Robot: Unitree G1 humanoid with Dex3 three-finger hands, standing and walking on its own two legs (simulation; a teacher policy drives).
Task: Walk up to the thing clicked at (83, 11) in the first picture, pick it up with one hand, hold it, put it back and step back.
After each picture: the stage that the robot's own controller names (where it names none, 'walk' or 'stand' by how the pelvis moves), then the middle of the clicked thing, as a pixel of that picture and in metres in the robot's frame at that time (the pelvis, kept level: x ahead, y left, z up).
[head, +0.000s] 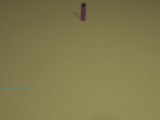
stand; (83, 12) +2.05 +0.04 -0.66
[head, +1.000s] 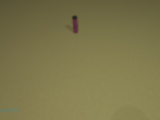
walk; (75, 24) +1.92 +0.23 -0.64
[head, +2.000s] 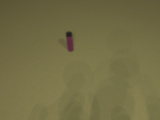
walk; (69, 41) +1.37 +0.26 -0.65
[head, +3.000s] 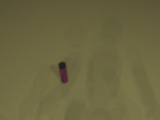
walk; (63, 73) +0.93 +0.25 -0.65
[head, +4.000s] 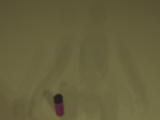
walk; (59, 105) +0.59 +0.20 -0.63
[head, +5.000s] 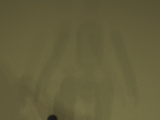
stand; out of the picture +0.42 +0.20 -0.64
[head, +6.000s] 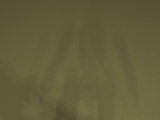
stand; out of the picture +0.40 +0.19 -0.66
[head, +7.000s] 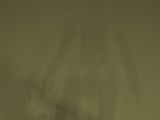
stand; out of the picture +0.37 +0.20 -0.66
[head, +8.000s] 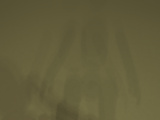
stand; out of the picture +0.37 +0.20 -0.66
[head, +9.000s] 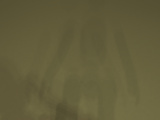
stand; out of the picture +0.37 +0.19 -0.66
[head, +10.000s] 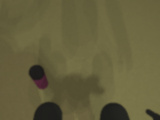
go down; (39, 78) +0.43 +0.21 -0.39
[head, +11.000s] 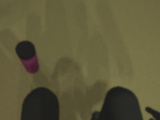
go down; (29, 59) +0.46 +0.21 -0.27
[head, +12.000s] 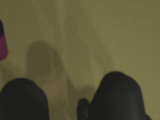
close in; out of the picture +0.46 +0.24 -0.18
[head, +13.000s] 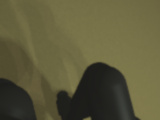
close; out of the picture +0.45 +0.27 -0.16
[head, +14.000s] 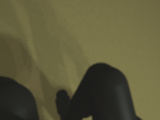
lift; out of the picture +0.42 +0.26 -0.17
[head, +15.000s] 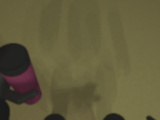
lift; (23, 80) +0.33 +0.19 +0.03
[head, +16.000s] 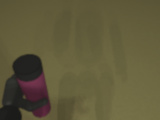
hold; (35, 90) +0.31 +0.16 +0.04
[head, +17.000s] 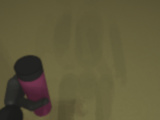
hold; (36, 90) +0.31 +0.17 +0.04
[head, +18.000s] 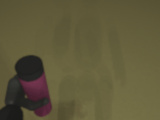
crouch; (37, 90) +0.32 +0.16 +0.04
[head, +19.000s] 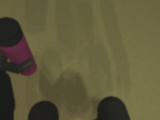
crouch; (19, 53) +0.44 +0.19 -0.03
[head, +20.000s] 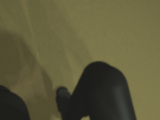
lower; out of the picture +0.46 +0.27 -0.17
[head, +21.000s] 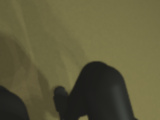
lower; out of the picture +0.47 +0.28 -0.16
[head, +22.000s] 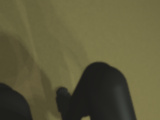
lower; out of the picture +0.45 +0.28 -0.17
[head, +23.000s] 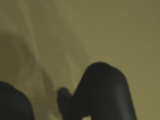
lower; out of the picture +0.45 +0.27 -0.16
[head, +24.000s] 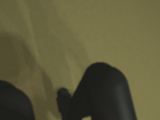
loosen; out of the picture +0.45 +0.27 -0.16
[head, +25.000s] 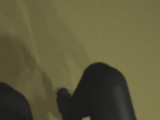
withdraw; out of the picture +0.45 +0.27 -0.17
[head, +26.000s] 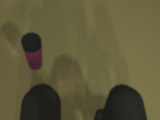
walk; (33, 54) +0.47 +0.21 -0.25
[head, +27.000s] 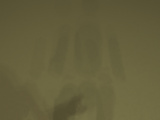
stand; out of the picture +0.38 +0.18 -0.59
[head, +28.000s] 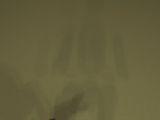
stand; out of the picture +0.39 +0.19 -0.60
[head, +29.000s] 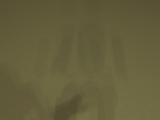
stand; out of the picture +0.39 +0.19 -0.60
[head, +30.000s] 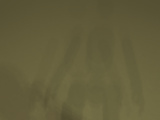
stand; out of the picture +0.41 +0.18 -0.65
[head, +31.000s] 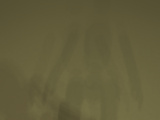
stand; out of the picture +0.39 +0.19 -0.66
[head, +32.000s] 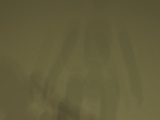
walk; out of the picture +0.38 +0.19 -0.66
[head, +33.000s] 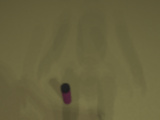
walk; (66, 94) +0.57 +0.15 -0.63
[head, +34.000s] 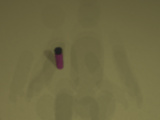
walk; (59, 58) +0.92 +0.22 -0.63
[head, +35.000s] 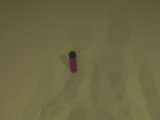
stand; (73, 62) +1.02 +0.18 -0.64
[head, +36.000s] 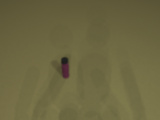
stand; (65, 68) +0.98 +0.17 -0.66
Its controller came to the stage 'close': yes
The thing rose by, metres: 0.69
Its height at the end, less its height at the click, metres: +0.00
